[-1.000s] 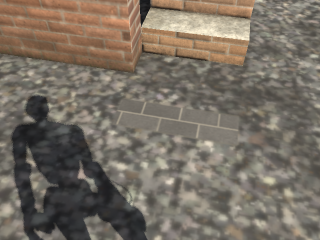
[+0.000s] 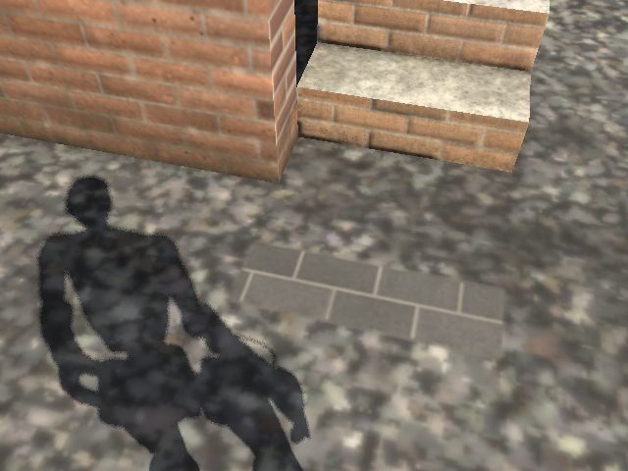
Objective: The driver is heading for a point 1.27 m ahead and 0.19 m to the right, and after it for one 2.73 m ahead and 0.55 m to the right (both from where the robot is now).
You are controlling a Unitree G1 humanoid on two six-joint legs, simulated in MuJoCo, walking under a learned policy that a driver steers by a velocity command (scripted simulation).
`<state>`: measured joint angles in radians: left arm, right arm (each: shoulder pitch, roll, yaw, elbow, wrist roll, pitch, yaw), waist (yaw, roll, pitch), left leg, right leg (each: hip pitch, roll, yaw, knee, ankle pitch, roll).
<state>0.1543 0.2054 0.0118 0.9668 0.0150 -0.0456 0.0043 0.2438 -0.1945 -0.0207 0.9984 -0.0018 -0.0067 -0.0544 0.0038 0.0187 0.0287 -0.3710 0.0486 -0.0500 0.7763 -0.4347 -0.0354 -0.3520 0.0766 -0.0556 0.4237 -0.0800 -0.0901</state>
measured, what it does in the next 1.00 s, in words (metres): walks ahead: left foot, then right foot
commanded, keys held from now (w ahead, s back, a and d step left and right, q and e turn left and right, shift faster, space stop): w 0.80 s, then no key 0.20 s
